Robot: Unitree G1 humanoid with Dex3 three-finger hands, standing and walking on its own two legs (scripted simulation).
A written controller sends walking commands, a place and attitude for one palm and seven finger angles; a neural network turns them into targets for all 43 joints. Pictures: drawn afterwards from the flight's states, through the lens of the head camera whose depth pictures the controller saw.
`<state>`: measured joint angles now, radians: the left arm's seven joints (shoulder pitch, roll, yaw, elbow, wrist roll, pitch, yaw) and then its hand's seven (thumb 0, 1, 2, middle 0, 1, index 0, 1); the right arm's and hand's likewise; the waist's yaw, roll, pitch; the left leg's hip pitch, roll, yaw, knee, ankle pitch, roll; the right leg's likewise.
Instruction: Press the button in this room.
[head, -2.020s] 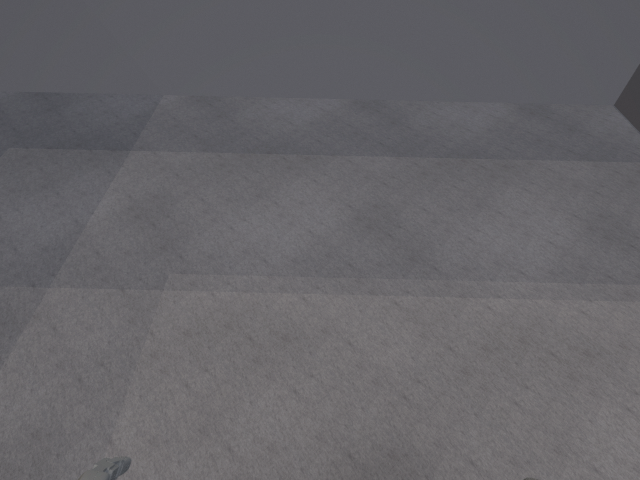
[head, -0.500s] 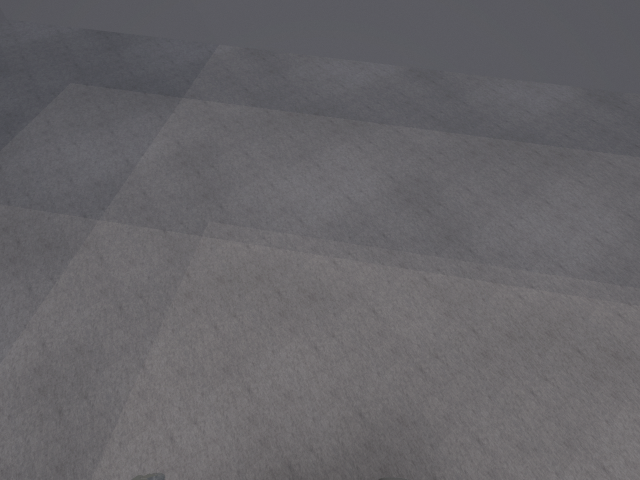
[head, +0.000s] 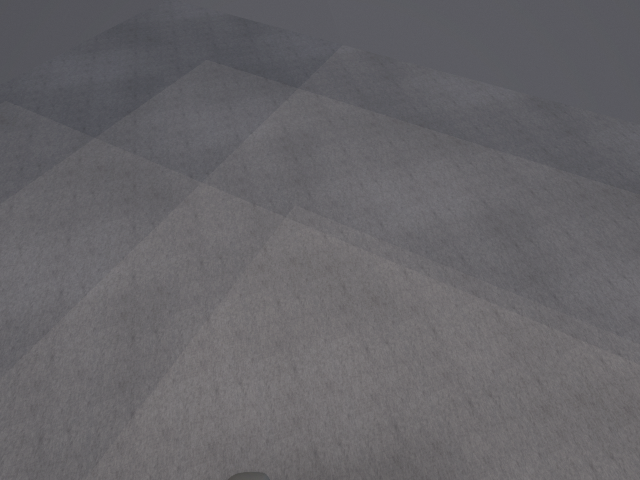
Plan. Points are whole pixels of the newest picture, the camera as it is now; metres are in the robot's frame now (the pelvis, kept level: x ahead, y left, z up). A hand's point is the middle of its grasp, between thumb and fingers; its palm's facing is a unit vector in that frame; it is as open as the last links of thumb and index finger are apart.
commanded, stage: turn or walk to find it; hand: left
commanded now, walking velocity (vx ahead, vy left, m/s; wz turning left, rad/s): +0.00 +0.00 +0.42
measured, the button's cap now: out of the picture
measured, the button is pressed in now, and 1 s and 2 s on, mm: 0 0 0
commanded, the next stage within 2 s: none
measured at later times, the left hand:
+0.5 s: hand out of the picture +0.05 +0.22 -0.14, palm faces +0.20 -0.94 -0.28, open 7.4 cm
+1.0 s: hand out of the picture -0.13 +0.21 -0.19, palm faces +0.46 -0.86 -0.21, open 7.4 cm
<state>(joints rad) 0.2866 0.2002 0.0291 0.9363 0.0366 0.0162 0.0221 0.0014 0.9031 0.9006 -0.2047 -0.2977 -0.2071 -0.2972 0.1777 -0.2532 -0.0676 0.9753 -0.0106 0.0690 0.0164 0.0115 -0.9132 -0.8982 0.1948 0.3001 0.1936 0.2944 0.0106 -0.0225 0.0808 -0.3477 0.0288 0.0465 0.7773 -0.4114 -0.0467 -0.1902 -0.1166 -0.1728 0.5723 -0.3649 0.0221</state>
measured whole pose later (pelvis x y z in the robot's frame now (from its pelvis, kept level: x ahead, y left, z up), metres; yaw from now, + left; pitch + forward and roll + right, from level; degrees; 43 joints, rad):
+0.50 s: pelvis -0.02 +0.00 +0.00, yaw +10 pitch -1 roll +1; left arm 0.17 0.21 0.05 0.89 0.01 0.04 0.02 0.00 0.91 0.90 -0.20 -0.30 -0.20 -0.30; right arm 0.22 -0.21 -0.06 0.95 -0.02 0.04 0.01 0.01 -0.91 -0.90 0.20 0.30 0.20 0.30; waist -0.03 0.02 0.05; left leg -0.30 -0.06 -0.07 0.53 -0.22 0.01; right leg -0.26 -0.04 -0.03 0.59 -0.32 0.06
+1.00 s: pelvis -0.06 +0.02 -0.01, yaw +25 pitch -1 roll +0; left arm 0.27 0.24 0.06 0.97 0.02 0.05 0.02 0.00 0.90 0.90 -0.20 -0.30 -0.21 -0.30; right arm 0.17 -0.21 -0.06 0.97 -0.01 0.03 0.02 0.01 -0.91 -0.90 0.20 0.30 0.19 0.29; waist 0.02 -0.07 0.09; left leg -0.27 0.01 0.08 0.63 -0.34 0.03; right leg -0.33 -0.16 -0.17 0.79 -0.47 0.06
